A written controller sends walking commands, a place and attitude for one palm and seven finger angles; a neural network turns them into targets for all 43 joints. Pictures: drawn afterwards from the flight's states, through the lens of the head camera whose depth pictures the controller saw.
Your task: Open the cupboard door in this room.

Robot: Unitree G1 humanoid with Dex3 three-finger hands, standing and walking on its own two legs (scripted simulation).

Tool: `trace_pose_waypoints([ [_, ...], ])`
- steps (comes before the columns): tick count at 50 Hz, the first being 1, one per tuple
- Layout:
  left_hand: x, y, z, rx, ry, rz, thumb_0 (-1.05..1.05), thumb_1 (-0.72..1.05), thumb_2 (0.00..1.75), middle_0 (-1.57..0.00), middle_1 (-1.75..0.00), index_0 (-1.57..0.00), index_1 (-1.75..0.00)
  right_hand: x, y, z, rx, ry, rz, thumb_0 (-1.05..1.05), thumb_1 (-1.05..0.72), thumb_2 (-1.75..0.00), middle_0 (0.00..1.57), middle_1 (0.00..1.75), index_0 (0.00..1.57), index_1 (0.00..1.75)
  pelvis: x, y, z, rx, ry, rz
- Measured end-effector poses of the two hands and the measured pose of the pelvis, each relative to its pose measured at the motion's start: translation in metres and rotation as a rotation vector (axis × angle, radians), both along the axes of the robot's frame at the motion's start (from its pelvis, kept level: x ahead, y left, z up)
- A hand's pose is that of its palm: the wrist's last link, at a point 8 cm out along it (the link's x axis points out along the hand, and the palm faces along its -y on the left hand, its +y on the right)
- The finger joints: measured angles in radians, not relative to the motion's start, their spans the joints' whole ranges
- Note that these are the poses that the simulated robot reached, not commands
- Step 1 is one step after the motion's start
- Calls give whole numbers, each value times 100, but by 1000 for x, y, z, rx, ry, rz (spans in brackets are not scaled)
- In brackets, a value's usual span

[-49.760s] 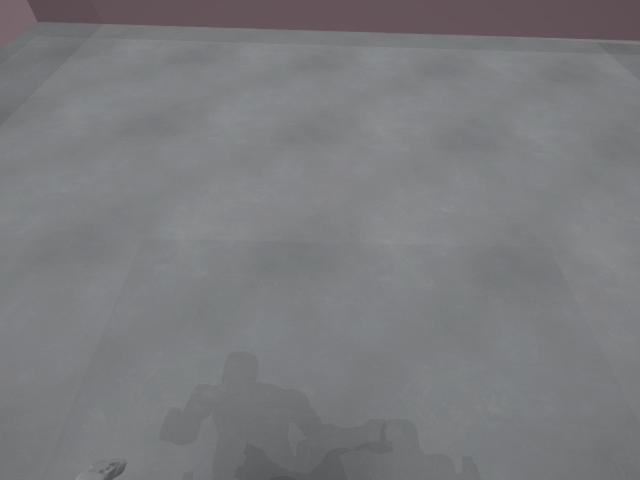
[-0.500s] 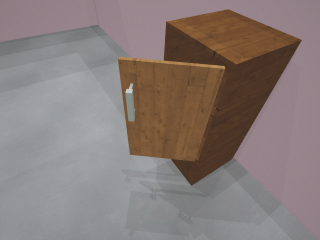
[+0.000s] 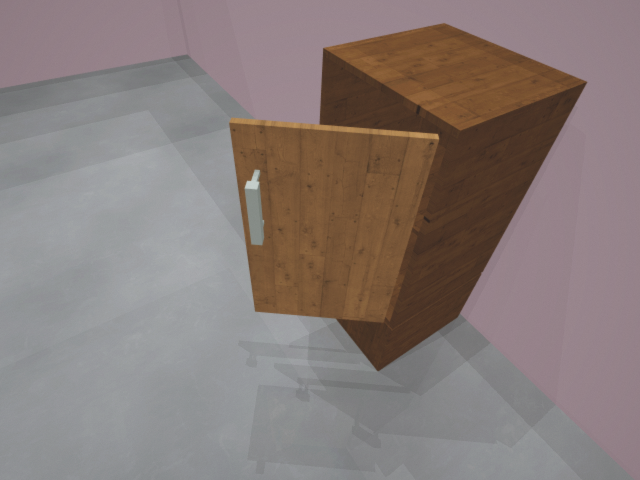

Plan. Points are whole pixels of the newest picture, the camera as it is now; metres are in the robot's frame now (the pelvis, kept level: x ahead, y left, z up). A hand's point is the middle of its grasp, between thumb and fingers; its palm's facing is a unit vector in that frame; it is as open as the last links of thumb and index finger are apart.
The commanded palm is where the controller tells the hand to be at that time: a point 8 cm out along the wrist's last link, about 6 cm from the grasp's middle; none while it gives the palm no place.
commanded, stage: look again from close up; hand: left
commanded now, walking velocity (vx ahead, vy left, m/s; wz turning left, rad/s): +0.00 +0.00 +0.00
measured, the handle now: (257, 207) +0.61 +0.16 -0.04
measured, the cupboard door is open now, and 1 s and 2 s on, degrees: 52 52 52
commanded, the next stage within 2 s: shuffle to correct the standing spot in 0.28 s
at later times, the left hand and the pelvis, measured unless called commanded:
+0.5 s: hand out of the picture +0.00 +0.16 -0.18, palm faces +0.02 -0.98 -0.17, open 7.4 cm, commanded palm none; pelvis +0.02 +0.00 +0.00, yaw +0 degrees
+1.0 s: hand out of the picture +0.06 +0.14 -0.18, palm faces +0.04 -0.98 -0.18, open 7.3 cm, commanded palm none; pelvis +0.06 -0.02 +0.00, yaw -1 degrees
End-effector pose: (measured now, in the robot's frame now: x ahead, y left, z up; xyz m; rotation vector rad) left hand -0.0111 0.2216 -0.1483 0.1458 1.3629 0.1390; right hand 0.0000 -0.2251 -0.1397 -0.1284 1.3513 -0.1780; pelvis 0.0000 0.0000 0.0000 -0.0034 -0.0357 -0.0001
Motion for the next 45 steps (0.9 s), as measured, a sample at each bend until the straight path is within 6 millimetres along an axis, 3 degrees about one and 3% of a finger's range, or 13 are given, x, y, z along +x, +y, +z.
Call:
trace_pose_waypoints([
  [21, 5, -7, 2, -13, 23, 14, 1, 91, 90, -20, -30, -20, -29, 9, 8, 0, 15, 20, -4, 1, -91, -90, 20, 30, 20, 30, 12, 1, 3, 2, 6, -1],
  [30, 9, -12, 1, -18, 52, 29, 1, 91, 90, -20, -30, -20, -29, 17, 3, -2, 16, 37, -18, 1, -91, -90, 20, 30, 20, 30, 30, -6, 2, 1, 10, -7],
  [38, 19, -30, 1, -22, 95, 55, 1, 91, 90, -20, -30, -20, -29, 38, -11, -6, 12, 57, -23, 1, -91, -90, 20, 30, 20, 30, 59, -19, -1, 0, 19, -8],
  [45, 45, -45, 1, -35, 75, 46, 1, 91, 90, -20, -30, -20, -29, 66, -17, -3, -8, 42, -15, 1, -92, -90, 20, 30, 20, 30, 68, -24, 2, 2, 25, -8],
])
